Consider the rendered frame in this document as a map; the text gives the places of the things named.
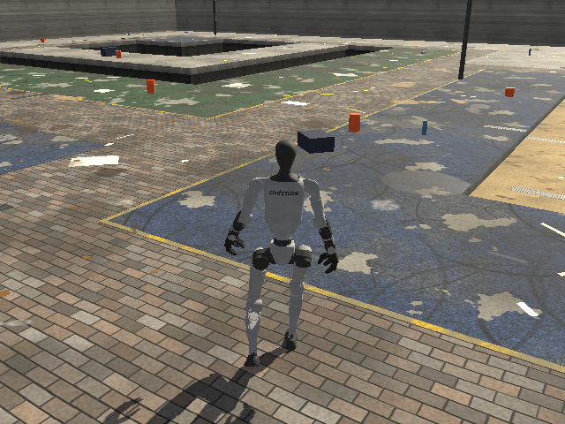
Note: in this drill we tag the robot left upper arm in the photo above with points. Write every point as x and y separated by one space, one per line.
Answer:
251 196

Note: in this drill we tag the left robot hand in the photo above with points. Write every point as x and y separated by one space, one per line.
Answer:
238 242

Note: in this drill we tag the robot right upper arm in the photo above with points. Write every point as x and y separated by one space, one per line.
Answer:
317 204

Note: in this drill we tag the robot left shin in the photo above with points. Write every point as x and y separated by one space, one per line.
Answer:
252 323

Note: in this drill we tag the right robot hand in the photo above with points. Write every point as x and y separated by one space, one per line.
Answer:
332 258

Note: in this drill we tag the right robot foot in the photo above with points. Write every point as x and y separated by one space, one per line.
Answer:
291 342

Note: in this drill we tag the right robot forearm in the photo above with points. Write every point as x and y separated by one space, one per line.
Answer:
327 238

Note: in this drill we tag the left robot forearm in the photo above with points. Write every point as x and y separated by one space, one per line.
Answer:
235 228

